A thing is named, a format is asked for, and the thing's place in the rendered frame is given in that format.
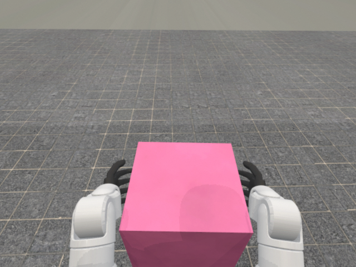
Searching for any robot right hand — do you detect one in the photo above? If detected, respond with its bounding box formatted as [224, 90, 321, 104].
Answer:
[238, 161, 266, 207]

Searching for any robot left hand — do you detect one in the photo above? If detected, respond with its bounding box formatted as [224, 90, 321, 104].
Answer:
[103, 160, 132, 204]

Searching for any robot right forearm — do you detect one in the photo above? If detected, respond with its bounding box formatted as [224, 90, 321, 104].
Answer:
[249, 185, 304, 267]

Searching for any robot left forearm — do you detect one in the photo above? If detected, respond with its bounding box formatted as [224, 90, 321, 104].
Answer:
[69, 184, 122, 267]

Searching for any carton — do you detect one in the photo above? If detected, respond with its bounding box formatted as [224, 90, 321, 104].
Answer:
[119, 142, 253, 267]

